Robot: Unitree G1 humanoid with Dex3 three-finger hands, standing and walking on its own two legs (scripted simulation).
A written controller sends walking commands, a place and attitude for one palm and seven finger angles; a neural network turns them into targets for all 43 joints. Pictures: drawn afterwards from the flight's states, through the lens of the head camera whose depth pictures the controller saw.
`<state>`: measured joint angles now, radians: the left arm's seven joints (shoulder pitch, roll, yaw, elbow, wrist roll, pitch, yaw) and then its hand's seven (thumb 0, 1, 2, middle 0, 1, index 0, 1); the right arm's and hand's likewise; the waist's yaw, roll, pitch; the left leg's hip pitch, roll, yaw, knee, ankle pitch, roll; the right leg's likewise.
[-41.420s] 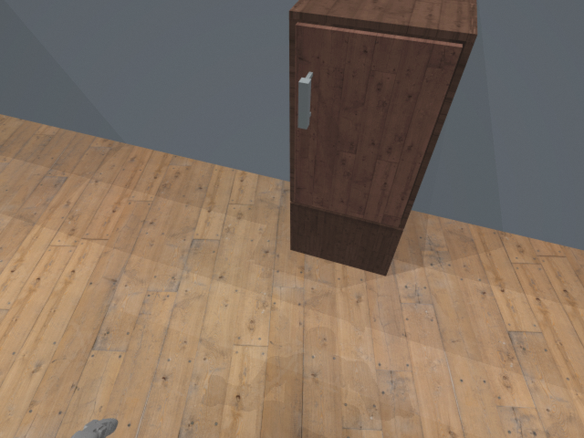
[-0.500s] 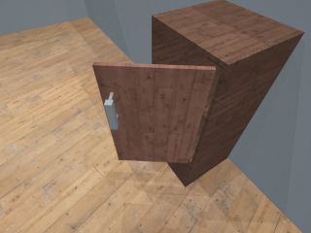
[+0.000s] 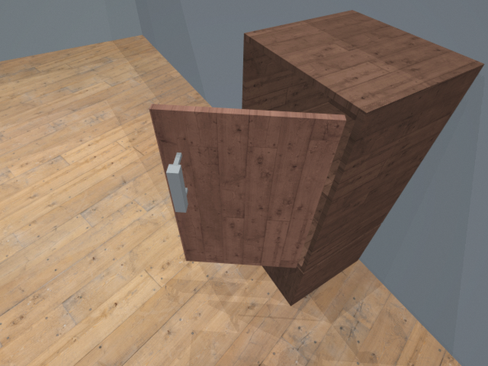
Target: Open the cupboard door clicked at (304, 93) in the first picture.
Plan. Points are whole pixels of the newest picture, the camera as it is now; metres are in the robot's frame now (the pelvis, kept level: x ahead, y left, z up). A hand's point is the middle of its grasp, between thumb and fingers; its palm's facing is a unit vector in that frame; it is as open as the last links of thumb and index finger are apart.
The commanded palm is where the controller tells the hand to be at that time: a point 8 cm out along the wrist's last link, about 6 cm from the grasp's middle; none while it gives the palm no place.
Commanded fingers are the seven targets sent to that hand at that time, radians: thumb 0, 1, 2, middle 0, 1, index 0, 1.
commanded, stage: come to a stop and stand still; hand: left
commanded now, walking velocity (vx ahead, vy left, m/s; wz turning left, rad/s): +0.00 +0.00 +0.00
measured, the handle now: (180, 182) +0.48 +0.18 -0.01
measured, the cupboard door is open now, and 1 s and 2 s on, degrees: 55 55 55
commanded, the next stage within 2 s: look again from close up in 1.08 s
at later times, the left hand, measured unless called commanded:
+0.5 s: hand out of the picture -0.04 +0.20 -0.17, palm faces +0.01 -0.99 -0.16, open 7.4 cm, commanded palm none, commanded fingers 0.00 0.90 0.90 -0.20 -0.30 -0.20 -0.30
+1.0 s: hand out of the picture -0.08 +0.23 -0.18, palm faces +0.02 -0.99 -0.14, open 7.4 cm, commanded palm none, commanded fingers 0.00 0.90 0.90 -0.20 -0.30 -0.20 -0.30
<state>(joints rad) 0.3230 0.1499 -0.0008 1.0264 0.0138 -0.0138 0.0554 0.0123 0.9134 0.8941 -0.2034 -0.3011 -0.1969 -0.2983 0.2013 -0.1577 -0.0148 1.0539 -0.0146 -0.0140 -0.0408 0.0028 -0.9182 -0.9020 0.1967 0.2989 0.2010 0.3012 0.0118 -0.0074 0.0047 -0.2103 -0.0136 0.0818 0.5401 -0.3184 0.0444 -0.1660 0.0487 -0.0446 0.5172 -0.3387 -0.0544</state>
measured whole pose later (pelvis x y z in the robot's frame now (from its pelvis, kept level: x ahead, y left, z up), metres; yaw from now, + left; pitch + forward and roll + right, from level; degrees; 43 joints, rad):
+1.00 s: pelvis -0.04 +0.08 +0.01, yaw -1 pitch -1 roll +0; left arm 0.36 0.12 -0.01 1.12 0.02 0.01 0.05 0.00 0.91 0.89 -0.20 -0.30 -0.19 -0.30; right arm 0.27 -0.12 -0.01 1.15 -0.01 -0.01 -0.03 0.00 -0.91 -0.90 0.20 0.30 0.20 0.30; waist 0.01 -0.03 0.03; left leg -0.18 -0.12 0.15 0.34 -0.16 0.15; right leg -0.20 -0.05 0.02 0.45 -0.23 0.03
